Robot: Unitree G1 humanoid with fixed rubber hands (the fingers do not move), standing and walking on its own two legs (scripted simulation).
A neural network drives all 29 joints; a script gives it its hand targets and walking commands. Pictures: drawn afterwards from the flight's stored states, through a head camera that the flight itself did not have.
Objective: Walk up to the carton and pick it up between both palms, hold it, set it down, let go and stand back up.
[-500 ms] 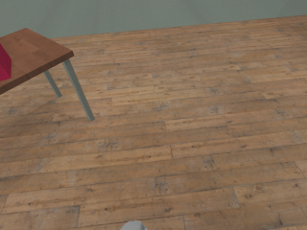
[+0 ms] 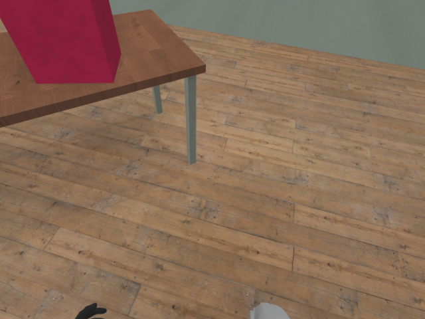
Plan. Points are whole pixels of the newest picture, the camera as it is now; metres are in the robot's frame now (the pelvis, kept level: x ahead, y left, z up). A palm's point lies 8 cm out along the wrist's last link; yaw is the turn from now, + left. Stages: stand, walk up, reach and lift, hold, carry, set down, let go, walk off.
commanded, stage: walk up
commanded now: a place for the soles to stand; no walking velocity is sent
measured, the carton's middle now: (68, 30) +1.01 +0.50 +0.04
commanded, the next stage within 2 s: none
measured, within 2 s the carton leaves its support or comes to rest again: neither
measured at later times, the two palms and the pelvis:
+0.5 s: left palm out of the picture +0.12 +0.28 -0.08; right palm (283, 193) +0.43 -0.19 -0.09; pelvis +0.21 +0.01 +0.01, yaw +18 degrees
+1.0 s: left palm (52, 210) +0.37 +0.38 -0.09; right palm (254, 165) +0.54 -0.13 -0.11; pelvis +0.40 +0.11 +0.00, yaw +28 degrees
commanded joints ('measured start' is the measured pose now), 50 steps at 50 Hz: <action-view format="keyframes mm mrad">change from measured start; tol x32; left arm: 1 67 76 29 -50 -3 1 2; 50 148 77 47 -52 30 -15 36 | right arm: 1 -45 -157 -43 -82 -8 -32 9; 50 56 -116 -30 -78 4 -31 15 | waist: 1 18 188 17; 11 118 -199 -101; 32 -92 326 -214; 50 67 78 -7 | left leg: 1 -100 148 -240 -257 -61 182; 8 -189 102 -282 -59 -152 82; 13 -502 83 -77 753 -212 -90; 30 187 27 125 14 37 22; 32 494 289 -417 -59 -128 154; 50 -216 150 -194 -65 -276 93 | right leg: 1 32 30 -17 -185 80 22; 9 515 60 25 -493 144 -33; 12 526 -468 796 -841 -380 -282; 21 411 -144 -102 -726 469 -178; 28 352 -231 -145 -670 320 -175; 34 -171 14 37 341 -144 -30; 50 390 104 -45 -461 139 -32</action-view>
